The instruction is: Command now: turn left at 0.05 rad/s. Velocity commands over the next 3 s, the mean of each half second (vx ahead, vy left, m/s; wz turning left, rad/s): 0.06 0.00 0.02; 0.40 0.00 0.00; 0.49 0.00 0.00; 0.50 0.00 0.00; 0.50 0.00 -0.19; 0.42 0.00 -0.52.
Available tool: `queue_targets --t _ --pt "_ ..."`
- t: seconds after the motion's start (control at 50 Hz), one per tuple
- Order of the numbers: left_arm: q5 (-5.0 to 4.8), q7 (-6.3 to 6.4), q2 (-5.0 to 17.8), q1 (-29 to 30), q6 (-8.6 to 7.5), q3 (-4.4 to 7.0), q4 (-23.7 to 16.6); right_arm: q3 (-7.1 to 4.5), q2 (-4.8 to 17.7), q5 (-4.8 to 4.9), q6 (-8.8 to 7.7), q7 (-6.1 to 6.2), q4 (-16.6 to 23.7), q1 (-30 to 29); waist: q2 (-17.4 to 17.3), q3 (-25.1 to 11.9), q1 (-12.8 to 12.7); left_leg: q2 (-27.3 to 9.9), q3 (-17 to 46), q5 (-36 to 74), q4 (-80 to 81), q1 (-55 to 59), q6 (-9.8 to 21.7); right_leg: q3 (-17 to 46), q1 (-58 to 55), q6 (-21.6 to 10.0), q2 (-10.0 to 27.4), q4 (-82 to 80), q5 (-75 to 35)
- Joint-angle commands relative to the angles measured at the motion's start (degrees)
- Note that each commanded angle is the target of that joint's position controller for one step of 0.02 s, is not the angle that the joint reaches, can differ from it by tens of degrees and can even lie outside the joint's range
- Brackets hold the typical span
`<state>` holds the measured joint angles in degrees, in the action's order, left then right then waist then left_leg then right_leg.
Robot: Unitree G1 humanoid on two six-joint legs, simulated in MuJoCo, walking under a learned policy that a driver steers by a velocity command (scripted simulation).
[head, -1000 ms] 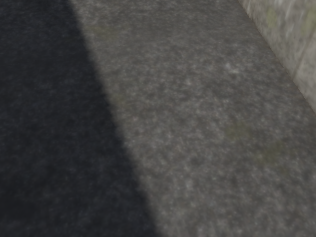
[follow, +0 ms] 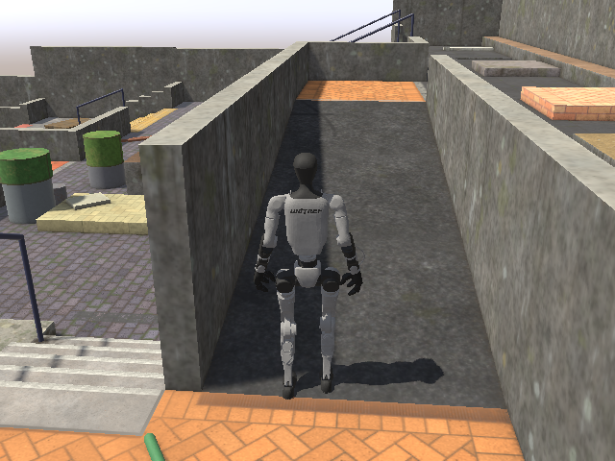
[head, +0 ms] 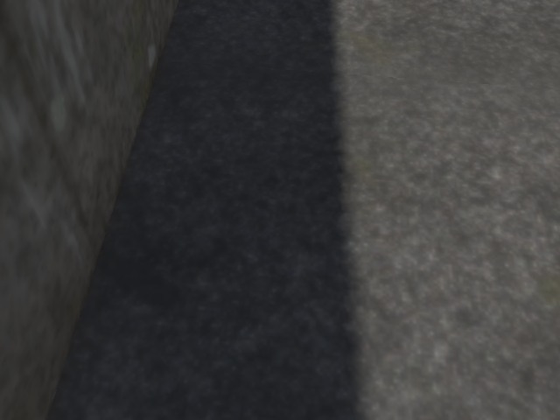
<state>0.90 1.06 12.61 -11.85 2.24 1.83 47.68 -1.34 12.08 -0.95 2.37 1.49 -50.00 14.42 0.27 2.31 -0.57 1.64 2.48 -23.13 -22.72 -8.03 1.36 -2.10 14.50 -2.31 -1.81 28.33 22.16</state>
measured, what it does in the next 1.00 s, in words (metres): walks ahead: left foot 0.06 m higher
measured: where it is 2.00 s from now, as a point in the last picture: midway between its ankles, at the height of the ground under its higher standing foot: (291, 251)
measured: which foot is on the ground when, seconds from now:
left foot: down 0.00-0.54, up 0.56-0.98, down 1.00-1.00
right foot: down 0.00-1.00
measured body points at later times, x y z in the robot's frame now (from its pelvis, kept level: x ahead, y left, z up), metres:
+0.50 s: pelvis +0.02 -0.01 +0.00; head +0.02 -0.02 +0.45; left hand +0.05 +0.24 -0.14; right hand +0.02 -0.26 -0.15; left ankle -0.01 +0.10 -0.74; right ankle +0.02 -0.09 -0.72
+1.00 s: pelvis +0.25 -0.02 -0.01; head +0.29 -0.03 +0.44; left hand +0.11 +0.19 -0.13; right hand +0.49 -0.21 -0.10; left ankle +0.39 +0.04 -0.68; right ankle +0.03 -0.10 -0.72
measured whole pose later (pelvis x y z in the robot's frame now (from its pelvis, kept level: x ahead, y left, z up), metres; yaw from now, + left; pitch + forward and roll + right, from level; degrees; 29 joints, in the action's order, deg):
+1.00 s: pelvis +0.25 -0.02 -0.01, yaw -2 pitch +2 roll +2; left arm 1.0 1.5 6.8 -33.0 -3.9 -1.1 64.9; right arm 1.2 8.9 -0.9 -0.3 -1.4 -44.2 -4.9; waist 0.3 2.7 -2.7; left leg 2.4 -10.9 -23.4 -51.4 -39.1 7.9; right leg 1.5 -13.8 -5.0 0.0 10.5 30.1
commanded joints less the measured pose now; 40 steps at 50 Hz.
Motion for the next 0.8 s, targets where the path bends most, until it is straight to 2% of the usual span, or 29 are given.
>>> queue_targets --t 0.02,0.04,0.06,0.08,0.18,0.32,0.34,0.36,0.38,0.4,0.42,0.44,0.46,0.48,0.52,0.54,0.56,0.58,0.6,0.62,0.64,0.66,0.68,0.7,0.72,0.74,0.78,0.8 --pt "0.16 -0.42 4.2 2.92 -0.79 0.89 -2.16 -0.58 6.4 -0.1 -1.46 0.69 2.3 -3.15 -7.12 1.98 -0.33 -10.83 13.04 -5.69 11.48 -6.61 3.51 3.85 -3.26 0.58 2.43 -3.53 -9.69" --pt "-0.06 -0.59 5.07 1.96 -0.85 1.14 -1.23 -0.51 6.63 -0.18 -1.72 0.73 1.29 -2.17 -7.4 0.86 -0.78 -9.09 10.86 -3.64 11.31 -6.65 2.68 4.13 -6.6 0.36 3.11 -4.62 -10.93" --pt "-0.04 -0.6 5.82 0.4 -0.86 1.48 -0.04 -0.53 6.82 0.21 -2.05 0.9 0.42 -1.23 -7.12 0.27 -1.11 -7.85 9.34 -2.26 10.82 -5.93 2.11 4.44 -8.04 0.08 3.67 -4.93 -11.3" --pt "0.43 -0.28 5.96 -0.66 -1.04 1.57 0.96 -0.62 6.9 0.68 -2.34 1.26 -0.47 -0.02 -5.65 -0.55 -1.03 -7.39 8.94 -0.03 9.91 -3.95 2.02 4.79 -7.29 0.14 3.95 -4.63 -11.37" --pt "0.37 0.3 3.73 -1.22 -0.94 0.93 4.77 -0.31 5.44 0.53 -2.05 1.61 -3.08 1.36 -3.04 0.56 -0.19 -7.33 8.49 0.12 8.81 -2.07 2.64 4.94 -4.03 0.5 3.93 -5.53 -9.41" --pt "0.35 0.65 3.12 -2.33 -0.86 0.58 8.66 -0.02 4.78 0.5 -1.99 1.64 -5.98 1.44 -1.51 0.7 -0.25 -6.62 7.48 1.8 7.97 -2.56 2.69 5.6 -4.81 0.25 4.35 -5.93 -8.92" --pt "0.39 0.67 3.45 -2.93 -0.77 0.77 9.07 -0.32 5.56 0.6 -1.83 1.62 -6.5 2.7 -2.43 -0.66 0.21 -6.26 7.87 -4.31 8.06 -1.49 3.55 4.25 -4.32 -0.19 2.97 -3.68 -2.78" --pt "0.61 0.53 4.04 -2.69 -0.57 1.08 8.95 -0.87 7.2 0.56 -1.46 1.55 -6.87 4.02 -4.6 -0.19 0.96 -7.34 10.44 -13.9 9.07 -0.83 5.14 2.58 -0.77 -0.55 1.32 -0.28 4.52" --pt "0.96 0.19 3.92 -1.35 -0.45 1.12 8.17 -1.49 8.95 0.39 -1.01 1.46 -7.26 5.72 -7.63 1.89 2.07 -10.15 15.08 -23.71 11.69 -0.09 7.33 0.88 5.32 -0.46 -0.07 3.74 8.82" --pt "1.27 -0.22 3.1 0.26 -0.49 0.86 7.09 -2.0 10.03 0.34 -0.72 1.35 -7.65 7.12 -10.23 4.52 2.89 -14.4 20.17 -31.18 15.22 -0.12 9.79 -1.64 10.15 -0.28 -0.64 8.42 8.82" --pt "0.97 -0.62 2.18 0.33 -0.68 0.54 6.54 -2.19 9.69 0.21 -0.58 0.89 -7.72 6.7 -11.85 6.96 2.63 -17.95 23.3 -33.7 18.38 -3.21 11.49 -2.38 10.09 -0.68 1.13 12.48 6.7" --pt "0.88 -0.88 2.27 -0.63 -1.03 0.6 6.53 -2.09 8.75 0.12 -0.76 0.63 -7.38 5.28 -10.89 8.04 1.46 -18.81 23.73 -31.43 19.48 -5.3 12.06 -2.12 9.35 -1.05 2.18 15.08 5.62" --pt "0.98 -1.12 2.6 -2.47 -1.35 0.83 6.93 -2.13 8.5 -0.11 -1.11 0.47 -7.03 3.51 -9.53 7.59 -0.03 -18.31 22.05 -27.22 19.01 -5.44 11.89 -1.84 8.12 -1.45 2.63 16.33 6.26" --pt "1.0 -1.33 2.53 -5.06 -1.6 1.0 7.52 -2.25 8.7 -0.24 -1.44 0.35 -6.46 0.95 -8.33 6.68 -2.04 -16.5 18.62 -23.29 17.7 -6.28 11.17 -2.41 4.63 -2.0 2.57 14.58 6.76" --pt "0.52 -0.95 0.77 -16.12 -1.99 1.17 11.09 -2.49 8.7 -0.01 -1.56 0.23 -4.72 -6.09 -4.94 5.59 -8.53 -9.87 9.13 -21.65 9.15 -16.3 9.19 -6.37 -14.01 -3.21 -0.04 0.65 1.08" --pt "0.44 -0.25 1.67 -21.44 -2.1 1.65 13.25 -2.42 7.63 -0.55 -1.74 0.25 -4.32 -7.08 0.65 5.41 -9.98 -6.18 4.74 -18.61 -1.16 -21.64 8.41 -2.9 -22.06 -3.04 0.99 -4.66 3.58" --pt "0.78 0.48 4.64 -28.04 -2.61 2.25 14.05 -1.31 3.46 -1.15 -2.38 -0.27 -3.47 -7.64 11.21 1.52 -11.76 -0.57 -2.86 -13.17 -20.98 -28.41 6.39 17.95 -29.3 -4.03 14.42 -13.59 19.74" --pt "-0.31 0.46 8.28 -28.46 -2.49 2.06 13.76 -0.71 0.73 -1.72 -3.41 -1.53 -2.39 -4.93 13.88 1.81 -7.61 2.8 -2.96 -16.98 -30.57 -34.34 5.15 37.27 -28.98 -6.39 22.98 -21.99 27.63" --pt "0.37 0.69 11.09 -23.43 -2.06 2.64 13.99 -0.65 0.85 -1.12 -3.52 -2.41 -1.36 -3.8 18.01 8.85 -4.79 0.78 -1.74 -15.27 -37.03 -38.51 4.66 50.4 -17.61 -12.86 27.91 -32.73 43.73" --pt "0.05 0.45 7.59 -16.11 -2.53 1.97 11.47 -1.53 5.67 -1.38 -3.56 -2.75 -0.1 -8.34 6.22 14.57 -2.03 -3.26 -1.83 -8.35 -41.94 -37.71 3.42 44.0 -12.28 -12.37 26.12 -32.23 38.41" --pt "0.07 -0.02 6.35 -12.86 -3.45 1.32 10.57 -2.03 6.72 -0.88 -3.77 -3.05 -0.56 -9.85 0.18 12.81 -0.74 -4.13 -1.9 -2.75 -41.65 -34.84 2.81 33.97 -11.38 -10.19 21.7 -29.8 26.27" --pt "0.38 -0.06 5.1 -12.75 -4.29 0.9 10.56 -1.99 5.91 -0.66 -3.56 -3.3 -1.9 -7.76 0.02 9.75 0.0 -4.53 -2.99 1.58 -41.84 -32.92 2.38 25.33 -14.04 -7.93 17.26 -27.94 14.39" --pt "0.56 0.11 4.09 -14.26 -5.06 0.54 11.27 -1.97 4.65 -1.31 -3.22 -3.75 -2.74 -5.81 0.37 6.4 0.25 -4.04 -4.36 4.96 -45.23 -32.66 2.55 19.96 -16.66 -6.87 14.29 -25.7 6.17" --pt "0.59 -0.01 3.53 -16.25 -5.61 0.31 12.27 -1.64 2.69 -1.54 -2.94 -4.13 -3.27 -3.87 1.96 3.5 0.61 -3.66 -5.25 6.31 -49.16 -33.7 2.89 16.86 -18.64 -6.53 12.24 -23.57 1.73" --pt "0.62 -0.28 3.15 -19.4 -6.02 0.12 13.5 -1.24 1.31 -1.48 -2.95 -4.26 -2.5 -4.6 4.29 3.19 0.14 -3.85 -5.87 6.5 -52.39 -36.15 3.11 15.42 -19.19 -7.09 11.68 -21.7 -2.61" --pt "0.75 -0.4 3.03 -21.13 -6.37 -0.04 14.37 -0.95 0.83 -1.39 -2.97 -4.35 -0.94 -7.52 6.44 4.42 -0.28 -4.26 -6.42 7.19 -54.53 -40.06 2.45 16.21 -18.5 -8.81 12.49 -22.1 -2.56" --pt "0.88 -0.35 1.58 -23.84 -6.89 -0.71 15.25 -0.71 1.88 -1.93 -2.83 -4.22 2.51 -15.22 5.08 6.49 -1.89 -4.91 -7.98 6.71 -58.7 -48.67 1.06 15.57 -20.12 -10.54 13.18 -23.01 -7.14" --pt "0.92 -0.17 1.19 -25.12 -7.03 -1.03 15.53 -0.39 2.08 -2.11 -2.82 -4.29 4.41 -18.8 4.3 7.07 -2.54 -5.07 -9.16 5.73 -58.72 -51.43 0.6 14.48 -20.87 -10.75 13.22 -23.01 -13.05"
Next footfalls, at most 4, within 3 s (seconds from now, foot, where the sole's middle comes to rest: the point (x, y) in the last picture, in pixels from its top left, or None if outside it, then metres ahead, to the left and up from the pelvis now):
1.00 left None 0.43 0.04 -0.71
1.52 right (319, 295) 0.77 -0.07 -0.65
1.98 left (264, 198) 1.05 0.07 -0.61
2.54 right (327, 113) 1.36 -0.11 -0.55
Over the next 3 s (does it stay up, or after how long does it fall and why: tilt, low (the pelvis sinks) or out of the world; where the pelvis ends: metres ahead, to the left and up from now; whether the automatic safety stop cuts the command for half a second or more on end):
stays up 1.46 -0.11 0.22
